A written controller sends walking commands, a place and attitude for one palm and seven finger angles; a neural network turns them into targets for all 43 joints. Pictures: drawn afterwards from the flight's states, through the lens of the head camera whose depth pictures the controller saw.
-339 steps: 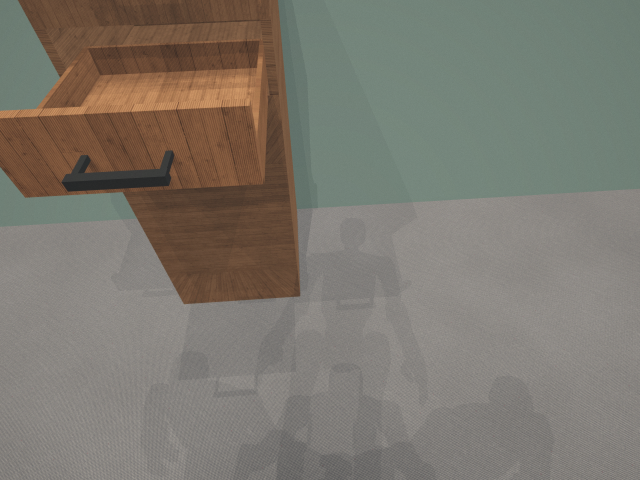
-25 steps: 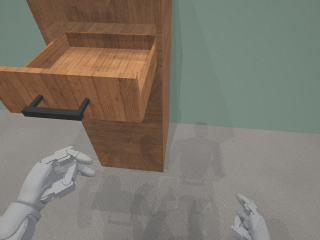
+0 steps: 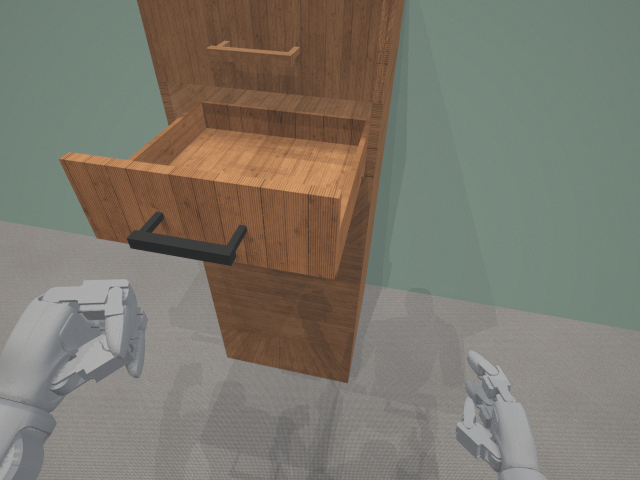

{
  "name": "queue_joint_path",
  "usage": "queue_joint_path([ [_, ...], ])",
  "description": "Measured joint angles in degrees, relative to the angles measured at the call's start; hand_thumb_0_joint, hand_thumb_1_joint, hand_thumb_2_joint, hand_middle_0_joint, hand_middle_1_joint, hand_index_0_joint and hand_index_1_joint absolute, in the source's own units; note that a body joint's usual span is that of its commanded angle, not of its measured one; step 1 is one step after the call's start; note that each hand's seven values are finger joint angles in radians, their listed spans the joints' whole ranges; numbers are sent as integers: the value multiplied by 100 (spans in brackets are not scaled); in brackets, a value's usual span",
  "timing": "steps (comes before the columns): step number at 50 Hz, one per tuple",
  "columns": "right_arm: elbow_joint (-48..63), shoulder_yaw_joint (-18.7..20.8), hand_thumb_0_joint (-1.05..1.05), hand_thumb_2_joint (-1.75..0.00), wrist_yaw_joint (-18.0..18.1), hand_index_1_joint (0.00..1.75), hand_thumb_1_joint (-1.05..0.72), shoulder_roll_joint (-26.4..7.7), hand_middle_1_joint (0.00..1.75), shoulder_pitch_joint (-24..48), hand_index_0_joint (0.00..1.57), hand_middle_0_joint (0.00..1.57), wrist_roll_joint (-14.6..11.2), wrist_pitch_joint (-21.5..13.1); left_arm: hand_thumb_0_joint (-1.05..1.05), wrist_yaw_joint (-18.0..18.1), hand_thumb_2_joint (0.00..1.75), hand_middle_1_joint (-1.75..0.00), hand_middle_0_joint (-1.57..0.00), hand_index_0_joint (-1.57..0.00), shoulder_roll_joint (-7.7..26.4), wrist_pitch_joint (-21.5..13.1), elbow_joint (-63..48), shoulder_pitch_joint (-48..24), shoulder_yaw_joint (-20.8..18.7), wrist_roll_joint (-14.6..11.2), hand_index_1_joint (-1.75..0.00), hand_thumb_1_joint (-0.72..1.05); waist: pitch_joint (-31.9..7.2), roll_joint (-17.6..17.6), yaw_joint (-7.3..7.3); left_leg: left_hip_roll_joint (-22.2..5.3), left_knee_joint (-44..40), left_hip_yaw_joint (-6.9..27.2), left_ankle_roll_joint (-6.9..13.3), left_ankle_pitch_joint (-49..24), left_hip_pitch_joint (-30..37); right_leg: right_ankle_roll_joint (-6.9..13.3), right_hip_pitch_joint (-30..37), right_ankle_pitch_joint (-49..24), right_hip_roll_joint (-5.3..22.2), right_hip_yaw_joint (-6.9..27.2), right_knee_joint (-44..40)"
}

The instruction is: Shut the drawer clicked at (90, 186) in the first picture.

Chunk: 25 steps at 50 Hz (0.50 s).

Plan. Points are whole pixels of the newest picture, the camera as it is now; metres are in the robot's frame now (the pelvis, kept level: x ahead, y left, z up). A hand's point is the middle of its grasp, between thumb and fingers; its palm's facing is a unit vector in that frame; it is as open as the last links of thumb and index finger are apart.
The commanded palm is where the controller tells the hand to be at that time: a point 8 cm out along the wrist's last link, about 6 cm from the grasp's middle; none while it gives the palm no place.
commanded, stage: raise the hand and make a fist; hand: left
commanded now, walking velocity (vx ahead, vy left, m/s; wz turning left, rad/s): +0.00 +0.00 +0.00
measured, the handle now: (189, 236) +0.36 +0.24 +0.14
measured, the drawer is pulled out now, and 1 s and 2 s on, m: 0.30 0.30 0.30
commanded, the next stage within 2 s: bring the fist close to the handle in 0.66 s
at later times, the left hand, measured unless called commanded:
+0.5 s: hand (111, 315) +0.18 +0.22 +0.21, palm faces +0.04 -0.99 -0.16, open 3.3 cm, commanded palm +0.13 +0.26 +0.24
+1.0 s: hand (140, 313) +0.19 +0.20 +0.20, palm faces -0.05 -0.99 -0.14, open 3.3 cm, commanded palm +0.16 +0.26 +0.21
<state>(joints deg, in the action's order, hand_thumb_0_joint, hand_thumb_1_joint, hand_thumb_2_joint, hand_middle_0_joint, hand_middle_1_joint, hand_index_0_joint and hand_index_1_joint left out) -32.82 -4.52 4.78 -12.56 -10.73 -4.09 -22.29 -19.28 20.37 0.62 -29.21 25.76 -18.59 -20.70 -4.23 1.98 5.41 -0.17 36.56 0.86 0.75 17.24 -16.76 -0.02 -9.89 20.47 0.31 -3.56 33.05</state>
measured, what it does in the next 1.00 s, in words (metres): stands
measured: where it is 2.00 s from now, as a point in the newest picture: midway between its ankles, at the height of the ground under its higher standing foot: outside the picture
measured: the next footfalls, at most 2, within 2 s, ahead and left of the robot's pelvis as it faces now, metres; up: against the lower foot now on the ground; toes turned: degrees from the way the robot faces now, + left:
none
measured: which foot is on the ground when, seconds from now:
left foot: down 0.00-1.00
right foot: down 0.00-1.00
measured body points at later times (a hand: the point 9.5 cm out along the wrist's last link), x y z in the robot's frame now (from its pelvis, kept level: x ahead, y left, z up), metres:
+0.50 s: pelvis -0.02 -0.03 +0.01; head -0.08 -0.06 +0.45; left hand +0.17 +0.27 +0.22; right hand +0.18 -0.25 -0.05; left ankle +0.03 +0.11 -0.73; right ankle -0.03 -0.12 -0.73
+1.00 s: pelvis +0.01 -0.01 +0.01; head -0.04 -0.03 +0.45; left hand +0.19 +0.26 +0.21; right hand +0.22 -0.21 -0.03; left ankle +0.03 +0.11 -0.73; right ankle -0.03 -0.12 -0.73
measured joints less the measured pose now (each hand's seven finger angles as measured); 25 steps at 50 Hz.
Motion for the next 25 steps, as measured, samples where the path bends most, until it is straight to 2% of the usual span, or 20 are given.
queue_joint_path([
  [7,13,-291,1,-90,-23,30,-90,62,30,150,20,20,-66,396,2,-131,90,-156,-136,-136,96,1152,66,-750,-207,-64,-156,90,31,157,61,19,-343,-15,-10,-221,313,9,256,-169,16,12,-237],
  [12,-79,-353,1,-90,10,30,-90,15,30,82,20,20,-102,629,2,-245,90,-158,-139,-139,390,1777,-79,-948,-417,-194,-159,90,84,144,65,-18,-548,-6,-65,-366,459,66,356,-263,-23,6,-351],
  [16,-220,-322,1,-90,50,30,-90,-97,30,17,20,20,-136,696,2,-256,90,-159,-140,-140,633,1890,-19,-1247,-814,-369,-160,90,111,178,58,-72,-614,47,-124,-427,531,124,443,-320,-84,-41,-431],
  [19,-318,-262,1,-90,56,30,-90,-209,30,-12,20,20,-168,736,2,-289,90,-160,-140,-140,658,1881,367,-1479,-1005,-428,-160,90,108,250,21,-117,-617,96,-161,-456,521,157,461,-357,-135,-84,-476],
  [25,-363,-94,1,-90,69,30,-90,-421,30,-75,20,20,-183,773,1,-387,90,-160,-140,-140,560,2001,968,-1487,-862,-285,-160,90,192,324,-93,-210,-514,109,-197,-432,423,199,373,-366,-229,-83,-422],
])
